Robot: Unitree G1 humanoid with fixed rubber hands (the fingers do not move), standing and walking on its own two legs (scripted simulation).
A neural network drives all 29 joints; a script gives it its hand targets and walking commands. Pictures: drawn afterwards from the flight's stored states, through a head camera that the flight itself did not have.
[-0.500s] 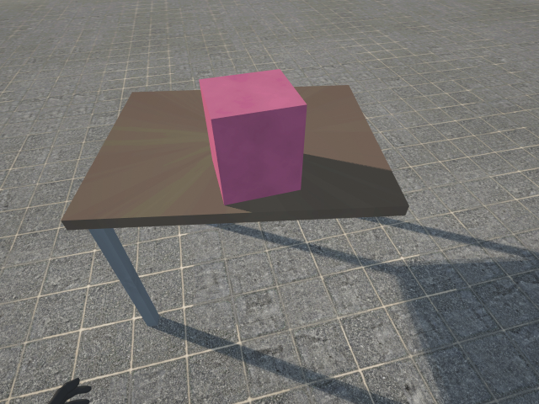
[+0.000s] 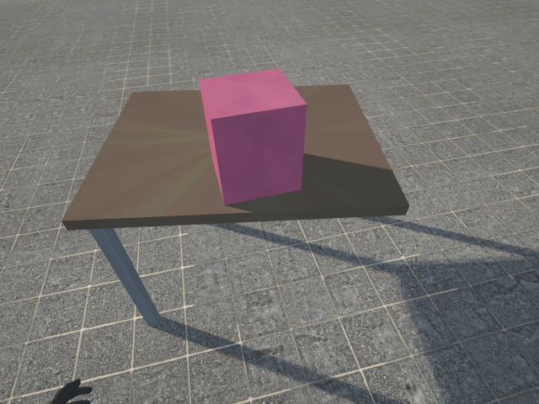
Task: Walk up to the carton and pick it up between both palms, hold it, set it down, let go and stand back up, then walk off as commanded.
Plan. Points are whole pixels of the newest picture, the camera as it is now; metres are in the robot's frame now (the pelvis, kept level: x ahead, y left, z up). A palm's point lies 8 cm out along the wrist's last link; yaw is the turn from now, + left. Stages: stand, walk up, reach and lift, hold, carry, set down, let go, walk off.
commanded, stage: stand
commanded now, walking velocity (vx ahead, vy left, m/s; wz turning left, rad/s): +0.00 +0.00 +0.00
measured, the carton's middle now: (252, 136) +0.76 +0.07 +0.01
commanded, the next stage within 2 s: none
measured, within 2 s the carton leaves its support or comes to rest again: neither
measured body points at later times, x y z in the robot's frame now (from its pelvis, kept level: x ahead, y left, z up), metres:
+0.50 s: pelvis +0.00 +0.00 +0.00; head -0.01 -0.01 +0.45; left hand +0.13 +0.33 -0.07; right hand +0.10 -0.29 -0.11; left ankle +0.01 +0.13 -0.74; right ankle +0.04 -0.09 -0.74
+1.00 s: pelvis +0.00 +0.00 +0.00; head -0.01 +0.00 +0.45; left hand +0.13 +0.33 -0.07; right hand +0.09 -0.29 -0.11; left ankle +0.01 +0.13 -0.74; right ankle +0.04 -0.09 -0.74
